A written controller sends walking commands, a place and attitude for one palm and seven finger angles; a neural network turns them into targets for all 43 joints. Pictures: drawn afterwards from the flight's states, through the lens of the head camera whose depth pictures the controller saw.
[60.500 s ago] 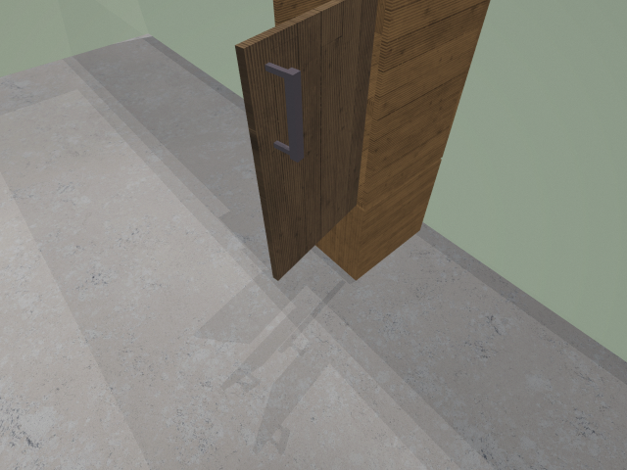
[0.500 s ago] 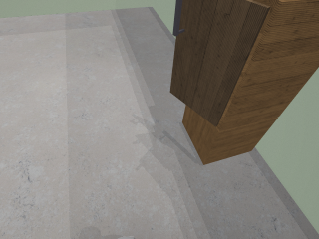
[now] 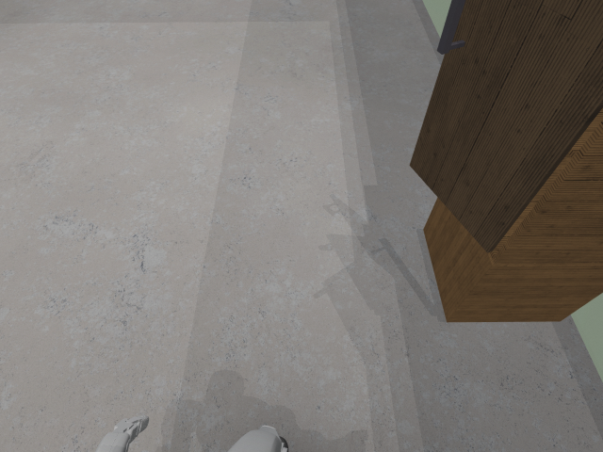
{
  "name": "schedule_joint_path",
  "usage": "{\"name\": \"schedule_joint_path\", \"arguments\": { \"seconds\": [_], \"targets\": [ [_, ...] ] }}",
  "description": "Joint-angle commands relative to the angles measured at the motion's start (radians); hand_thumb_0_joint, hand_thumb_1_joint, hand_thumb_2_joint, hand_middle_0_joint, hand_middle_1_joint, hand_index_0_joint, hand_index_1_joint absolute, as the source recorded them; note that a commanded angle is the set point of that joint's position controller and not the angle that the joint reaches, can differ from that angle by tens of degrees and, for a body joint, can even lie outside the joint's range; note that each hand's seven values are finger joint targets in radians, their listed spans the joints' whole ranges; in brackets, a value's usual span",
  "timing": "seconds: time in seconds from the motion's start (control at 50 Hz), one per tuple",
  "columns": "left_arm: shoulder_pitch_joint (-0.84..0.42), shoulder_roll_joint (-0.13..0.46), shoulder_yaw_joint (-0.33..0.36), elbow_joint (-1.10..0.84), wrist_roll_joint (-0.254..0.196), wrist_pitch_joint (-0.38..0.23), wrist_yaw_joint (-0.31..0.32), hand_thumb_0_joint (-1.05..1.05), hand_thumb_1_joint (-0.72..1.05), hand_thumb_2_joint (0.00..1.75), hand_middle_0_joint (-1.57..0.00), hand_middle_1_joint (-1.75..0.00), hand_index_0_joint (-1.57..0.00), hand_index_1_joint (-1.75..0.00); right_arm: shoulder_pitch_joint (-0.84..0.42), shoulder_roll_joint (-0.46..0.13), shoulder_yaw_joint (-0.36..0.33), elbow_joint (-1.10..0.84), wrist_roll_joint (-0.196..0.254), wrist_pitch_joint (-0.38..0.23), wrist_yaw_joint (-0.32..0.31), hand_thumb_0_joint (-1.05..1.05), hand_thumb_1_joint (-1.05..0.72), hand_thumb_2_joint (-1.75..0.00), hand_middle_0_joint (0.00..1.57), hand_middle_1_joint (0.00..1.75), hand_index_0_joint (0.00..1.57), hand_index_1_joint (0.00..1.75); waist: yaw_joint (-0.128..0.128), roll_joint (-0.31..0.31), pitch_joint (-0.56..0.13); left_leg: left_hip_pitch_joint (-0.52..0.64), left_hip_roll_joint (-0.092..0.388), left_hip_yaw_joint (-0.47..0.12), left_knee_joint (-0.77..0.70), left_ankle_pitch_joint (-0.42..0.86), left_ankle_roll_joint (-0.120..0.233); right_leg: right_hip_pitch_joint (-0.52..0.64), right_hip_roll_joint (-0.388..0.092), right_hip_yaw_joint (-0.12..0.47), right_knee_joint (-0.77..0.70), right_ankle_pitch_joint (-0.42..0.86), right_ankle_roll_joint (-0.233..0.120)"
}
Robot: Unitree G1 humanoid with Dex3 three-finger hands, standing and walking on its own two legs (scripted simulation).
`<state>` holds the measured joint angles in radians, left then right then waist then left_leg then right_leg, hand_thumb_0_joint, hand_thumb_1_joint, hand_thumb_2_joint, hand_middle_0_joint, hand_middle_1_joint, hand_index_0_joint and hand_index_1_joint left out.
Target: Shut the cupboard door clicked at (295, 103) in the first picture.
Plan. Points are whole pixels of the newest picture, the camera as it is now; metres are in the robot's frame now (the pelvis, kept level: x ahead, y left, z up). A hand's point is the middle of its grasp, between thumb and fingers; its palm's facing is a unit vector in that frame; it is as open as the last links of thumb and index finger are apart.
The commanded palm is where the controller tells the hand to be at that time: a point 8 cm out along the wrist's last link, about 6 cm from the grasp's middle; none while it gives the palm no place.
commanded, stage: walk to a spot facing it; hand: left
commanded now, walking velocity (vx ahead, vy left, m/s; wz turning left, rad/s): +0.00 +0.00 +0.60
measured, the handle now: (463, 10) +0.89 -0.30 +0.14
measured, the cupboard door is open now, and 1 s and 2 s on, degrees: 24 24 24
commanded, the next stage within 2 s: turn to face it in 1.60 s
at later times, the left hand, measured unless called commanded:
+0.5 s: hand out of the picture +0.00 +0.23 -0.16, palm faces +0.36 -0.90 -0.26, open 7.4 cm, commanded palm none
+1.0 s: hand out of the picture -0.01 +0.17 -0.17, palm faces +0.70 -0.70 -0.17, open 7.4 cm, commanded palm none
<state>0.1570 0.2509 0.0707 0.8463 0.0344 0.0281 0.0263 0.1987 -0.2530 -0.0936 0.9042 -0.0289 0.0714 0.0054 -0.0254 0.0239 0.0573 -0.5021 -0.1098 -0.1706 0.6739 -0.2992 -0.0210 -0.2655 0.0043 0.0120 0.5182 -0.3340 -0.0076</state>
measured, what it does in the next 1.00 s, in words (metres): walks ahead, turning left: left foot, then right foot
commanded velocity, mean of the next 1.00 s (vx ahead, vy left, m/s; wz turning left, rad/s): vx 0.25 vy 0.00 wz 0.55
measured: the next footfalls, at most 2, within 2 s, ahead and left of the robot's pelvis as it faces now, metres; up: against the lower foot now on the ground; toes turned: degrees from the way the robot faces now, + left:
left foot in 0.32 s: +0.01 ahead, +0.15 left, +0.00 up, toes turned +17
right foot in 0.58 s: +0.17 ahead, -0.09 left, +0.00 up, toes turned +20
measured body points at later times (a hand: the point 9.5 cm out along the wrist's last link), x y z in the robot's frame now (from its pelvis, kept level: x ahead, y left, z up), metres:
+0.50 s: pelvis +0.02 +0.00 +0.00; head +0.06 +0.02 +0.45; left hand -0.02 +0.27 -0.14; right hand +0.19 -0.21 -0.14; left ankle -0.03 +0.13 -0.73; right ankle +0.07 -0.12 -0.69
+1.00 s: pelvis +0.14 +0.07 +0.00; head +0.17 +0.12 +0.44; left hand -0.04 +0.21 -0.16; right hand +0.40 -0.02 -0.13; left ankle +0.15 +0.21 -0.72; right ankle +0.13 -0.10 -0.73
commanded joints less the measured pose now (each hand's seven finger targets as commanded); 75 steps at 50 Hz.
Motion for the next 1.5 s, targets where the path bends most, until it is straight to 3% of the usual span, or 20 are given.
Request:
{"name": "schedule_joint_path", "arguments": {
  "seconds": [0.0, 0.06, 0.24, 0.26, 0.3, 0.52, 0.54, 0.56, 0.6, 0.7, 0.86, 0.94, 0.96, 0.98, 1.0, 1.02, 1.12, 1.4, 1.44, 1.48],
  "targets": [
    [-0.052, 0.144, 0.034, -0.071, -0.001, -0.028, 0.022, 0.00, 0.90, 0.90, -0.20, -0.30, -0.20, -0.30, 0.023, -0.084, -0.028, -0.081, -0.004, -0.015, 0.008, 0.00, -0.90, -0.90, 0.20, 0.30, 0.20, 0.30, -0.032, -0.192, 0.010, -0.136, 0.089, 0.062, 0.570, -0.179, -0.015, -0.007, -0.373, 0.285, -0.262, 0.095, -0.175],
    [0.020, 0.144, 0.029, -0.047, -0.001, -0.041, 0.016, 0.00, 0.90, 0.90, -0.20, -0.30, -0.20, -0.30, -0.018, -0.058, -0.006, -0.097, 0.012, -0.019, 0.022, 0.00, -0.90, -0.90, 0.20, 0.30, 0.20, 0.30, -0.005, -0.190, -0.042, -0.089, 0.102, 0.156, 0.450, -0.139, -0.036, 0.146, -0.303, 0.042, -0.112, 0.563, -0.132],
    [0.159, 0.187, 0.055, -0.004, -0.006, -0.030, 0.008, 0.00, 0.90, 0.90, -0.20, -0.30, -0.20, -0.30, -0.051, -0.056, 0.016, -0.098, 0.016, -0.037, 0.019, 0.00, -0.90, -0.90, 0.20, 0.30, 0.20, 0.30, 0.028, -0.232, -0.113, 0.228, 0.082, 0.272, -0.124, -0.026, 0.003, 0.196, -0.322, -0.076, 0.077, 0.705, -0.048],
    [0.160, 0.173, 0.051, -0.008, -0.015, -0.028, 0.003, 0.00, 0.90, 0.90, -0.20, -0.30, -0.20, -0.30, 0.014, -0.093, 0.009, -0.080, 0.011, -0.045, 0.019, 0.00, -0.90, -0.90, 0.20, 0.30, 0.20, 0.30, -0.010, -0.142, -0.152, 0.400, 0.112, 0.231, -0.245, 0.100, 0.026, 0.091, -0.298, -0.121, 0.200, 0.571, -0.004],
    [0.070, 0.072, 0.017, -0.095, -0.010, -0.024, -0.013, 0.00, 0.90, 0.90, -0.20, -0.30, -0.20, -0.30, 0.158, -0.273, -0.034, -0.053, -0.004, -0.047, 0.006, 0.00, -0.90, -0.90, 0.20, 0.30, 0.20, 0.30, -0.093, 0.273, -0.172, 0.603, 0.522, -0.300, -0.330, 0.312, 0.266, -0.373, -0.102, -0.146, 0.562, -0.364, 0.072],
    [0.196, 0.075, 0.038, -0.010, -0.001, -0.042, -0.058, 0.00, 0.90, 0.90, -0.20, -0.30, -0.20, -0.30, -0.060, -0.174, -0.011, -0.095, -0.004, -0.067, -0.009, 0.00, -0.90, -0.90, 0.20, 0.30, 0.20, 0.30, 0.086, 0.092, -0.037, 0.003, 0.222, -0.099, -0.271, -0.329, 0.147, 0.143, 0.005, -0.134, 0.094, 0.023, 0.072],
    [0.293, 0.113, 0.051, 0.013, 0.006, -0.055, -0.050, 0.00, 0.90, 0.90, -0.20, -0.30, -0.20, -0.30, -0.080, -0.137, -0.004, -0.107, 0.004, -0.069, -0.008, 0.00, -0.90, -0.90, 0.20, 0.30, 0.20, 0.30, 0.133, -0.031, -0.044, -0.143, 0.139, -0.034, -0.104, -0.357, 0.111, 0.302, -0.060, -0.044, -0.045, -0.082, 0.058],
    [0.366, 0.203, 0.069, 0.020, 0.020, -0.068, -0.030, 0.00, 0.90, 0.90, -0.20, -0.30, -0.20, -0.30, -0.064, -0.045, 0.014, -0.129, 0.017, -0.077, -0.002, 0.00, -0.90, -0.90, 0.20, 0.30, 0.20, 0.30, 0.169, -0.352, -0.073, -0.318, 0.017, 0.120, 0.243, -0.355, 0.051, 0.409, -0.349, 0.336, -0.262, -0.374, -0.028],
    [0.275, 0.215, 0.064, -0.009, 0.006, -0.071, -0.011, 0.00, 0.90, 0.90, -0.20, -0.30, -0.20, -0.30, -0.102, -0.070, 0.002, -0.147, -0.003, -0.073, 0.012, 0.00, -0.90, -0.90, 0.20, 0.30, 0.20, 0.30, 0.105, -0.263, 0.022, -0.331, 0.109, 0.050, 0.630, -0.252, 0.042, 0.151, -0.523, 0.638, -0.429, -0.616, -0.151],
    [0.128, 0.073, 0.033, 0.008, 0.003, -0.108, -0.010, 0.00, 0.90, 0.90, -0.20, -0.30, -0.20, -0.30, -0.041, -0.013, 0.005, -0.071, 0.000, -0.059, 0.045, 0.00, -0.90, -0.90, 0.20, 0.30, 0.20, 0.30, 0.010, -0.168, 0.008, -0.205, 0.187, 0.146, 0.547, 0.044, 0.011, 0.106, -0.345, -0.007, -0.336, 0.004, -0.070],
    [0.292, 0.084, 0.028, 0.102, 0.000, -0.112, -0.008, 0.00, 0.90, 0.90, -0.20, -0.30, -0.20, -0.30, -0.205, 0.029, 0.034, -0.116, 0.002, -0.077, 0.061, 0.00, -0.90, -0.90, 0.20, 0.30, 0.20, 0.30, 0.080, -0.172, 0.027, -0.160, 0.170, 0.268, 0.108, 0.037, 0.047, 0.326, -0.374, -0.186, -0.244, 0.467, -0.073],
    [0.236, 0.130, 0.035, 0.097, -0.009, -0.105, -0.011, 0.00, 0.90, 0.90, -0.20, -0.30, -0.20, -0.30, -0.040, -0.019, 0.021, -0.077, -0.004, -0.095, 0.049, 0.00, -0.90, -0.90, 0.20, 0.30, 0.20, 0.30, -0.014, -0.145, -0.060, 0.208, 0.076, 0.353, -0.066, 0.020, 0.099, 0.234, -0.358, -0.281, -0.010, 0.642, -0.050],
    [0.226, 0.128, 0.032, 0.093, -0.016, -0.101, -0.016, 0.00, 0.90, 0.90, -0.20, -0.30, -0.20, -0.30, 0.097, -0.068, 0.008, -0.040, -0.008, -0.098, 0.040, 0.00, -0.90, -0.90, 0.20, 0.30, 0.20, 0.30, -0.082, -0.087, -0.136, 0.444, 0.079, 0.328, -0.136, 0.052, 0.114, 0.117, -0.322, -0.318, 0.200, 0.562, -0.021],
    [0.248, 0.068, 0.029, 0.061, -0.017, -0.094, -0.030, 0.00, 0.90, 0.90, -0.20, -0.30, -0.20, -0.30, 0.232, -0.205, -0.026, -0.020, -0.017, -0.102, 0.026, 0.00, -0.90, -0.90, 0.20, 0.30, 0.20, 0.30, -0.134, 0.186, -0.249, 0.714, 0.327, -0.067, -0.205, -0.008, 0.206, -0.179, -0.203, -0.319, 0.534, 0.137, 0.036],
    [0.151, 0.051, 0.011, -0.008, -0.017, -0.091, -0.036, 0.00, 0.90, 0.90, -0.20, -0.30, -0.20, -0.30, 0.324, -0.277, -0.043, 0.005, -0.005, -0.097, 0.006, 0.00, -0.90, -0.90, 0.20, 0.30, 0.20, 0.30, -0.167, 0.230, -0.274, 0.822, 0.511, -0.376, -0.331, 0.112, 0.307, -0.434, -0.104, -0.189, 0.749, -0.257, 0.044],
    [0.083, 0.051, 0.017, -0.041, -0.015, -0.093, -0.029, 0.00, 0.90, 0.90, -0.20, -0.30, -0.20, -0.30, 0.304, -0.279, -0.039, 0.010, 0.001, -0.094, -0.002, 0.00, -0.90, -0.90, 0.20, 0.30, 0.20, 0.30, -0.146, 0.063, -0.213, 0.688, 0.557, -0.385, -0.363, -0.006, 0.316, -0.468, -0.123, -0.082, 0.813, -0.231, 0.021],
    [0.170, -0.008, 0.016, 0.061, 0.007, -0.056, -0.045, 0.00, 0.90, 0.90, -0.20, -0.30, -0.20, -0.30, 0.060, -0.089, 0.021, -0.030, -0.002, -0.123, -0.022, 0.00, -0.90, -0.90, 0.20, 0.30, 0.20, 0.30, 0.007, 0.095, -0.032, 0.223, 0.360, -0.084, -0.470, -0.160, 0.210, -0.312, -0.166, -0.038, 0.626, 0.012, 0.029],
    [0.049, 0.019, 0.018, 0.032, -0.003, -0.077, -0.057, 0.00, 0.90, 0.90, -0.20, -0.30, -0.20, -0.30, 0.175, -0.057, 0.021, 0.096, 0.002, -0.132, -0.022, 0.00, -0.90, -0.90, 0.20, 0.30, 0.20, 0.30, 0.046, 0.020, 0.005, 0.289, 0.301, 0.041, -0.351, 0.089, 0.196, 0.028, -0.055, -0.084, -0.009, 0.190, 0.014],
    [0.322, 0.139, 0.048, 0.120, 0.010, -0.101, -0.039, 0.00, 0.90, 0.90, -0.20, -0.30, -0.20, -0.30, 0.199, 0.010, 0.034, 0.091, 0.022, -0.142, -0.012, 0.00, -0.90, -0.90, 0.20, 0.30, 0.20, 0.30, 0.148, -0.258, -0.141, 0.009, 0.111, 0.186, 0.128, 0.001, 0.114, 0.466, -0.286, 0.241, -0.163, 0.026, -0.078],
    [0.336, 0.159, 0.061, 0.133, -0.002, -0.095, -0.022, 0.00, 0.90, 0.90, -0.20, -0.30, -0.20, -0.30, 0.172, -0.015, 0.021, 0.067, 0.013, -0.134, -0.010, 0.00, -0.90, -0.90, 0.20, 0.30, 0.20, 0.30, 0.122, -0.303, -0.127, -0.204, 0.092, 0.121, 0.564, -0.248, 0.094, 0.439, -0.478, 0.520, -0.313, -0.058, -0.177]
  ]
}}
